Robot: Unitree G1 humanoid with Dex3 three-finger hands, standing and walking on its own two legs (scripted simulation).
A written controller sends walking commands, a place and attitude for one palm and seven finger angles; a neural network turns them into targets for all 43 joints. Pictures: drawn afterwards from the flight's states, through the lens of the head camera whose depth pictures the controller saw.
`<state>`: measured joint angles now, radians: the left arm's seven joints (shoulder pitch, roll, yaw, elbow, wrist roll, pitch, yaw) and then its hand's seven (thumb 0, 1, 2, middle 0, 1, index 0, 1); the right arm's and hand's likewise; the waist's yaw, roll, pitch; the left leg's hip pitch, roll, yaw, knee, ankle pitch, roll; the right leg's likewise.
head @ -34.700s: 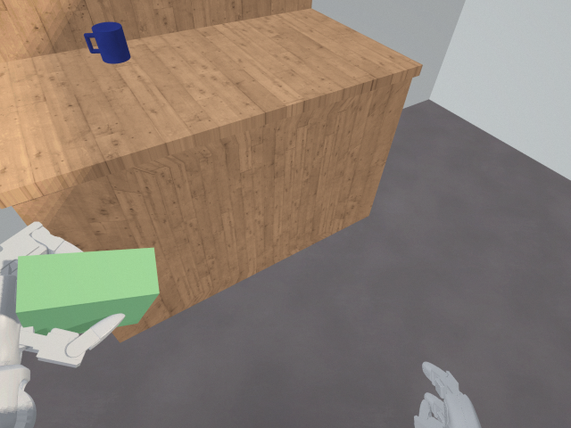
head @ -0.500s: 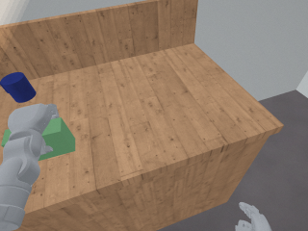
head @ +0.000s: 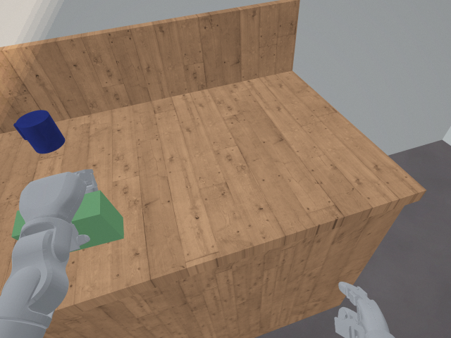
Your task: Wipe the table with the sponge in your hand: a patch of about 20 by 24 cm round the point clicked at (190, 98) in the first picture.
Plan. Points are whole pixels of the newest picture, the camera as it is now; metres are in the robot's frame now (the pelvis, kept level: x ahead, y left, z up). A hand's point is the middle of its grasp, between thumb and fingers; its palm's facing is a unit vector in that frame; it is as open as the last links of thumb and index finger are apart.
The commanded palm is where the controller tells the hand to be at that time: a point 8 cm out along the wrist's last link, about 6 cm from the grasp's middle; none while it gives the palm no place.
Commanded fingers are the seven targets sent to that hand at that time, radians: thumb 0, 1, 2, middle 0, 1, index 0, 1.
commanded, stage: wipe back along the middle lane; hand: left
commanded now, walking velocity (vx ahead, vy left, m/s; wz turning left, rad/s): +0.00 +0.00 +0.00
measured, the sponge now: (79, 229) +0.27 +0.32 +0.06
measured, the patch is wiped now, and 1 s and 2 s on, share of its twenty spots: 0.75 0.80 0.80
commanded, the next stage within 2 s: slide across to the third lane in 0.38 s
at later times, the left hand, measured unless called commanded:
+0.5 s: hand (71, 238) +0.22 +0.28 +0.11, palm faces +0.08 -0.06 -0.99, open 9.2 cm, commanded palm +0.19 +0.27 +0.15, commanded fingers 0.00 0.10 1.30 -1.20 -1.60 -1.20 -1.60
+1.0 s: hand (103, 229) +0.24 +0.23 +0.12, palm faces +0.08 -0.08 -0.99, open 9.2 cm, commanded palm +0.21 +0.22 +0.17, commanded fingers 0.00 0.10 1.30 -1.20 -1.60 -1.20 -1.60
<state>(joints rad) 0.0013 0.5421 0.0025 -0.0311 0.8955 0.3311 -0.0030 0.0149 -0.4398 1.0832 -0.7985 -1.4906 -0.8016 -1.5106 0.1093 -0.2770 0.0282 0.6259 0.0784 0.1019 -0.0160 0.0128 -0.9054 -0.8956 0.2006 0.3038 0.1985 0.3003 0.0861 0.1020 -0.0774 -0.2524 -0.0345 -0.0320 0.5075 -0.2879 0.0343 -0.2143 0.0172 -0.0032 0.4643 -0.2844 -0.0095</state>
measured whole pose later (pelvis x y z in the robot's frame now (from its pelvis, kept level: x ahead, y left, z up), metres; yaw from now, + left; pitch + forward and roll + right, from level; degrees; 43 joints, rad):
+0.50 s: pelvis +0.00 -0.01 +0.00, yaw -1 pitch +0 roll -1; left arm 0.24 0.53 0.02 -0.28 0.88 0.37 0.00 0.03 -0.44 1.08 -0.78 -1.51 -0.81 -1.50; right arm 0.08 -0.27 0.04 0.60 0.07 0.08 0.00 0.01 -0.90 -0.90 0.20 0.30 0.20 0.30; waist 0.10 0.11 -0.07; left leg -0.23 -0.02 -0.03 0.52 -0.30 0.02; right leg -0.20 0.03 0.00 0.49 -0.30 -0.02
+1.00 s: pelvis -0.02 -0.03 +0.00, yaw +0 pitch -2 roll +0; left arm 0.00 0.48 -0.14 -0.12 0.91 0.43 -0.02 0.02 -0.47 1.08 -0.82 -1.47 -0.85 -1.43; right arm 0.05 -0.25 0.06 0.65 0.07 0.04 -0.04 0.01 -0.90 -0.90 0.20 0.30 0.20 0.30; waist 0.11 0.11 -0.05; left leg -0.20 -0.01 -0.04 0.48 -0.25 0.00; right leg -0.18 0.04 -0.01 0.48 -0.27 -0.05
